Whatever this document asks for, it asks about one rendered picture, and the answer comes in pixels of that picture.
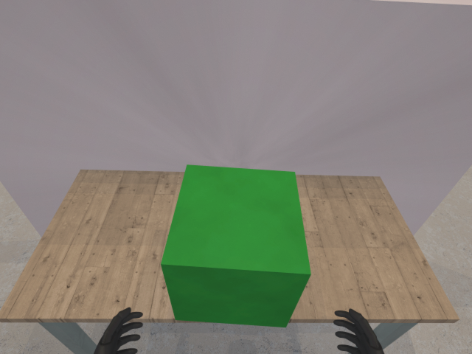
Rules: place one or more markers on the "robot left hand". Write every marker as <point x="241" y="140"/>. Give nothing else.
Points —
<point x="111" y="340"/>

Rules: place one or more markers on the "robot right hand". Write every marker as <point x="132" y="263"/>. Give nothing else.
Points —
<point x="364" y="338"/>

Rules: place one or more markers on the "carton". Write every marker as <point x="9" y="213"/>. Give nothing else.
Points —
<point x="236" y="251"/>

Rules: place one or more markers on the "table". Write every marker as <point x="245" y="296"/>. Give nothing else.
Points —
<point x="103" y="249"/>

